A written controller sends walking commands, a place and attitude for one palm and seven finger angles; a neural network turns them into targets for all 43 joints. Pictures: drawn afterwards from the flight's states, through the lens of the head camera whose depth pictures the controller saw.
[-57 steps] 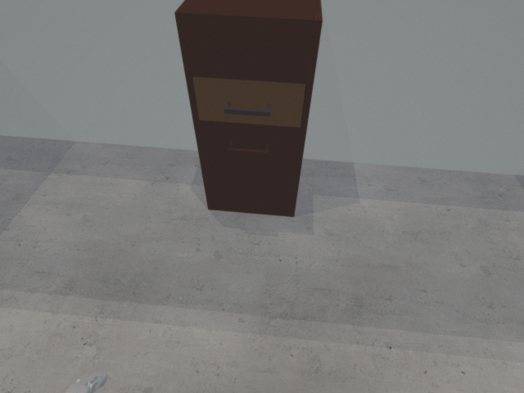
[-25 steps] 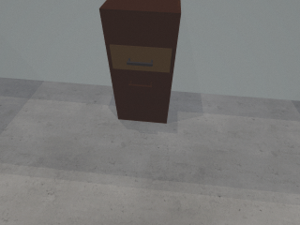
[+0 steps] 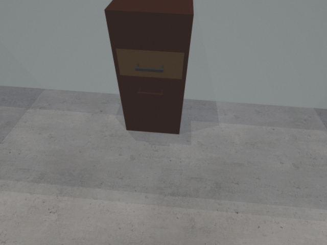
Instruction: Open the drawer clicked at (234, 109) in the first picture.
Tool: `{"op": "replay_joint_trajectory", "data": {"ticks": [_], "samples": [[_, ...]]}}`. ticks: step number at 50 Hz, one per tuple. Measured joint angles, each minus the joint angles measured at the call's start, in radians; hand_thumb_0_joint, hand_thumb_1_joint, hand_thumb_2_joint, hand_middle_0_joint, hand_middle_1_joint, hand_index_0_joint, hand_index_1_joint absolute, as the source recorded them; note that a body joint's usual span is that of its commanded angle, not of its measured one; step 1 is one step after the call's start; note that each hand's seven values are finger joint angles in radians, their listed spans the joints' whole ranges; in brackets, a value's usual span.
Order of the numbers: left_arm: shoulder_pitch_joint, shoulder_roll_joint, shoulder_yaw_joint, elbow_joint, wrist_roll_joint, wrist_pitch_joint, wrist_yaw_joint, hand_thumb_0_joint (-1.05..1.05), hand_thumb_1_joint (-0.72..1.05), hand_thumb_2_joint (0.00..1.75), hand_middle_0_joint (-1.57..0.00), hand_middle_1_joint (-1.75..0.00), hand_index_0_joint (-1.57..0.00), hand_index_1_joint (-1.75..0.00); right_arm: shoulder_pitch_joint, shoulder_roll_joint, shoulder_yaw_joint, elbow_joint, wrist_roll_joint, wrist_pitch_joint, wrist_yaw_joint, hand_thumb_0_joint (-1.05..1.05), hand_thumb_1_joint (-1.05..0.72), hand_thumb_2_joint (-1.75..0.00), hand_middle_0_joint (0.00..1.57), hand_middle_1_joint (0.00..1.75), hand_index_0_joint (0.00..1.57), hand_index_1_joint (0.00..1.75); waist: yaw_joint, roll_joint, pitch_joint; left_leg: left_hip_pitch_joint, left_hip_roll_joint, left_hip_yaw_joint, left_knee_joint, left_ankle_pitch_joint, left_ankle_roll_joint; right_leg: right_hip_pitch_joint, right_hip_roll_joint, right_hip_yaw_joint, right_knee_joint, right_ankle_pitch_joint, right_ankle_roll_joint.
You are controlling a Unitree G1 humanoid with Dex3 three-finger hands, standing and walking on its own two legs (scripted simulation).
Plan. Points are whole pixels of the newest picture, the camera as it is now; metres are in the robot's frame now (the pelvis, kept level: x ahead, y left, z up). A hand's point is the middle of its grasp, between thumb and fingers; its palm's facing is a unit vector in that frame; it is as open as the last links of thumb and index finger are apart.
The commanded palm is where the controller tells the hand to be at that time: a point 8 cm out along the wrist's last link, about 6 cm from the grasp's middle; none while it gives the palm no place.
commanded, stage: look at it before walking up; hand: left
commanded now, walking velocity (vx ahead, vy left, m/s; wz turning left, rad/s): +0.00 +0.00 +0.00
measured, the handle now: (149, 67) +1.06 +0.14 -0.15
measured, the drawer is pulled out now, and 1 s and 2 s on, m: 0.00 0.00 0.00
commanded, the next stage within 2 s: walk to a spot facing it in 0.30 s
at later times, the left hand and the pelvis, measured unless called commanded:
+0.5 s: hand out of the picture +0.08 +0.24 -0.16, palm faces -0.03 -0.94 -0.34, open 7.4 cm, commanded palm none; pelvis +0.01 +0.00 +0.00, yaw -1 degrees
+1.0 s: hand (110, 228) +0.21 +0.18 -0.19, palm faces -0.15 -0.98 -0.16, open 7.3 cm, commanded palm none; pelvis +0.14 +0.01 -0.02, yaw -8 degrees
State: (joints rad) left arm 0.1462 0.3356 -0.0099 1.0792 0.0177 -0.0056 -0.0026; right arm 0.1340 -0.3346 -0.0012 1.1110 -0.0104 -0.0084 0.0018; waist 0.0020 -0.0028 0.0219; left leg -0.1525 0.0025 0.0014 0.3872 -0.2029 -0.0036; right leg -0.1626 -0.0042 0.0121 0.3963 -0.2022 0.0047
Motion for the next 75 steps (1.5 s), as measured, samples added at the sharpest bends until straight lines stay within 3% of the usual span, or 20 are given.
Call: {"op": "replay_joint_trajectory", "data": {"ticks": [23, 31, 37, 39, 42, 45, 49, 52, 54, 55, 58, 61, 64, 67, 71, 75], "samples": [[0.004, 0.003, 0.002, 0.006, -0.001, 0.001, 0.007, 0.00, 0.90, 0.89, -0.21, -0.30, -0.21, -0.30, -0.017, 0.002, 0.003, 0.000, -0.001, 0.001, -0.005, 0.01, -0.91, -0.90, 0.20, 0.30, 0.20, 0.30, 0.006, 0.004, -0.003, 0.025, 0.002, 0.006, -0.019, -0.005, -0.001, 0.021, 0.002, 0.006, -0.016, -0.004, 0.001], [0.121, -0.067, 0.008, 0.006, 0.009, 0.020, -0.008, 0.00, 0.90, 0.89, -0.20, -0.30, -0.20, -0.30, 0.080, 0.066, 0.003, -0.001, -0.015, 0.014, 0.004, 0.01, -0.91, -0.90, 0.20, 0.30, 0.20, 0.30, 0.015, 0.006, -0.056, -0.009, 0.020, 0.032, 0.113, -0.146, 0.004, -0.006, 0.020, 0.030, 0.073, -0.086, -0.008], [0.223, -0.129, 0.021, 0.027, 0.005, 0.008, -0.011, 0.00, 0.90, 0.89, -0.21, -0.30, -0.20, -0.30, 0.173, 0.120, -0.003, 0.015, -0.008, -0.005, -0.001, 0.01, -0.91, -0.90, 0.20, 0.30, 0.20, 0.30, 0.014, -0.006, -0.048, -0.013, 0.027, 0.048, 0.211, -0.222, 0.016, -0.008, 0.027, 0.047, 0.155, -0.173, 0.005], [0.248, -0.141, 0.026, 0.039, 0.004, 0.010, -0.010, 0.00, 0.90, 0.89, -0.21, -0.30, -0.20, -0.30, 0.194, 0.141, -0.006, 0.018, -0.009, -0.021, -0.006, 0.01, -0.91, -0.90, 0.20, 0.30, 0.20, 0.30, 0.014, -0.029, -0.041, 0.007, 0.018, 0.076, 0.214, -0.249, 0.026, -0.037, 0.018, 0.056, 0.236, -0.198, -0.008], [0.245, -0.157, 0.028, 0.060, 0.009, 0.020, -0.006, 0.00, 0.90, 0.89, -0.21, -0.30, -0.20, -0.30, 0.238, 0.166, -0.009, 0.013, -0.014, -0.058, -0.025, 0.01, -0.91, -0.90, 0.20, 0.30, 0.20, 0.30, -0.010, -0.032, -0.012, 0.074, 0.023, 0.108, 0.172, -0.262, 0.030, -0.157, 0.014, 0.000, 0.530, -0.270, -0.026], [0.194, -0.159, 0.041, 0.046, 0.010, 0.024, -0.012, 0.01, 0.90, 0.89, -0.21, -0.30, -0.20, -0.30, 0.299, 0.192, -0.008, 0.027, -0.016, -0.067, -0.037, 0.00, -0.91, -0.90, 0.20, 0.30, 0.20, 0.30, -0.033, -0.023, 0.019, 0.146, 0.029, 0.115, 0.096, -0.250, 0.026, -0.269, -0.010, -0.060, 0.649, -0.264, -0.031], [0.091, -0.156, 0.053, -0.016, 0.007, 0.021, -0.020, 0.01, 0.91, 0.89, -0.20, -0.30, -0.20, -0.30, 0.359, 0.215, -0.008, 0.069, -0.015, -0.058, -0.040, 0.00, -0.91, -0.90, 0.20, 0.30, 0.20, 0.30, -0.031, -0.005, 0.064, 0.239, 0.037, 0.138, -0.008, -0.237, 0.010, -0.358, -0.043, -0.114, 0.509, -0.131, -0.034], [0.023, -0.148, 0.057, -0.061, 0.007, 0.001, -0.020, 0.01, 0.92, 0.89, -0.20, -0.30, -0.20, -0.30, 0.383, 0.220, -0.011, 0.096, -0.008, -0.049, -0.041, 0.01, -0.91, -0.90, 0.20, 0.30, 0.20, 0.30, -0.033, 0.015, 0.096, 0.286, 0.054, 0.156, -0.010, -0.267, -0.007, -0.347, -0.028, -0.146, 0.342, -0.039, -0.056], [0.003, -0.138, 0.060, -0.082, 0.011, -0.024, -0.016, 0.00, 0.92, 0.89, -0.20, -0.30, -0.20, -0.30, 0.403, 0.223, -0.015, 0.113, -0.001, -0.041, -0.037, 0.01, -0.91, -0.90, 0.20, 0.30, 0.20, 0.30, -0.030, 0.013, 0.100, 0.277, 0.066, 0.162, 0.099, -0.312, -0.009, -0.284, -0.012, -0.161, 0.234, 0.037, -0.074], [-0.002, -0.132, 0.062, -0.088, 0.014, -0.041, -0.012, 0.00, 0.91, 0.89, -0.20, -0.30, -0.20, -0.30, 0.409, 0.226, -0.017, 0.120, 0.004, -0.036, -0.033, 0.01, -0.91, -0.90, 0.20, 0.30, 0.20, 0.30, -0.025, 0.007, 0.094, 0.232, 0.073, 0.157, 0.228, -0.329, -0.004, -0.265, -0.015, -0.161, 0.221, 0.063, -0.084], [-0.009, -0.136, 0.064, -0.086, 0.004, -0.056, 0.001, 0.00, 0.91, 0.89, -0.20, -0.30, -0.20, -0.30, 0.365, 0.219, -0.031, 0.109, 0.011, -0.013, -0.027, 0.01, -0.91, -0.90, 0.20, 0.30, 0.20, 0.30, -0.033, 0.012, 0.089, 0.010, 0.071, 0.059, 0.728, -0.316, 0.023, -0.237, -0.013, -0.180, 0.278, -0.017, -0.089], [0.010, -0.149, 0.057, -0.069, 0.003, -0.045, 0.013, 0.00, 0.91, 0.89, -0.20, -0.30, -0.20, -0.30, 0.295, 0.207, -0.043, 0.066, -0.002, -0.001, -0.022, 0.01, -0.91, -0.90, 0.20, 0.30, 0.20, 0.30, -0.039, 0.012, 0.059, -0.179, 0.085, 0.042, 0.895, -0.211, 0.031, -0.167, -0.011, -0.192, 0.208, -0.022, -0.074], [0.045, -0.167, 0.058, -0.050, 0.006, -0.044, 0.027, -0.01, 0.93, 0.89, -0.20, -0.30, -0.20, -0.30, 0.228, 0.195, -0.051, 0.010, -0.012, 0.000, -0.018, 0.01, -0.91, -0.90, 0.20, 0.30, 0.20, 0.30, -0.042, 0.020, 0.024, -0.307, 0.111, 0.040, 0.837, -0.140, 0.017, -0.108, -0.007, -0.203, 0.128, -0.007, -0.067], [0.087, -0.165, 0.056, -0.033, 0.011, -0.044, 0.024, -0.01, 0.94, 0.89, -0.21, -0.30, -0.20, -0.30, 0.177, 0.191, -0.056, -0.034, -0.014, 0.002, -0.009, 0.01, -0.92, -0.90, 0.20, 0.30, 0.19, 0.30, -0.036, 0.024, -0.010, -0.363, 0.132, 0.053, 0.703, -0.090, -0.001, -0.062, -0.007, -0.212, 0.073, -0.006, -0.056], [0.140, -0.170, 0.053, -0.014, 0.017, -0.046, 0.014, 0.00, 0.93, 0.89, -0.20, -0.30, -0.20, -0.30, 0.139, 0.174, -0.065, -0.056, -0.017, 0.005, -0.002, 0.02, -0.95, -0.90, 0.20, 0.30, 0.20, 0.30, -0.010, 0.019, -0.037, -0.343, 0.138, 0.080, 0.493, -0.066, -0.011, -0.012, -0.016, -0.224, 0.038, -0.026, -0.033], [0.195, -0.167, 0.058, 0.003, 0.020, -0.041, 0.010, 0.00, 0.92, 0.89, -0.20, -0.30, -0.20, -0.30, 0.131, 0.167, -0.065, -0.068, -0.015, -0.009, 0.013, 0.01, -0.95, -0.90, 0.20, 0.30, 0.20, 0.30, 0.020, -0.004, -0.040, -0.253, 0.122, 0.109, 0.308, -0.085, -0.006, 0.018, -0.038, -0.234, 0.069, -0.083, 0.000]]}}
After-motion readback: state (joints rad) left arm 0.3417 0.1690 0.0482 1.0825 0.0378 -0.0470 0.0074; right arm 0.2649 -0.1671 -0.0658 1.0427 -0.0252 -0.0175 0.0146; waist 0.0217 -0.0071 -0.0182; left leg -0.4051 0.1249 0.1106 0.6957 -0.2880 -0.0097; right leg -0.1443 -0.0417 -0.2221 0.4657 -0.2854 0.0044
